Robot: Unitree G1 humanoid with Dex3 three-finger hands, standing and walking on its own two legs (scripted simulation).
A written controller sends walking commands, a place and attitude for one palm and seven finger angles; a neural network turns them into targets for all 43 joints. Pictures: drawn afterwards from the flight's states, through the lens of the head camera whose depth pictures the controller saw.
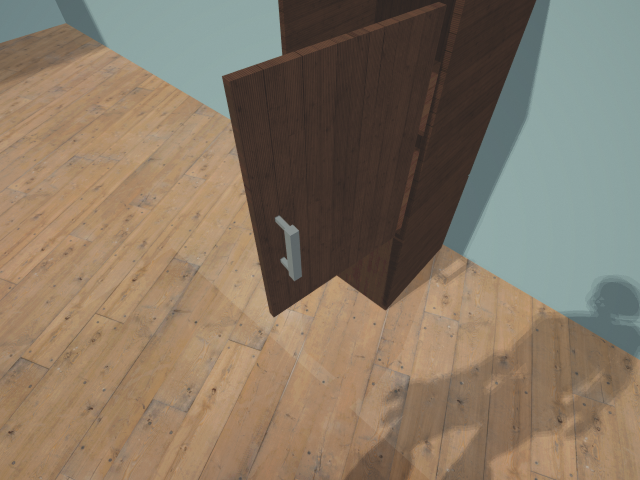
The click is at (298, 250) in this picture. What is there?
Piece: cupboard door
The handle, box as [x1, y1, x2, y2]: [275, 215, 301, 280]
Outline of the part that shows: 279,215 275,217 275,221 284,230 287,258 286,259 283,257 280,259 280,261 289,271 289,275 295,280 301,276 298,230 293,225 289,226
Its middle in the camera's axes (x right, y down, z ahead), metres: -0.06 +0.02 +0.73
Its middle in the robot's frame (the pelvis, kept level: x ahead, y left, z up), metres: +0.52 +0.10 -0.10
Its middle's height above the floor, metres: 0.68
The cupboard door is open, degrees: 80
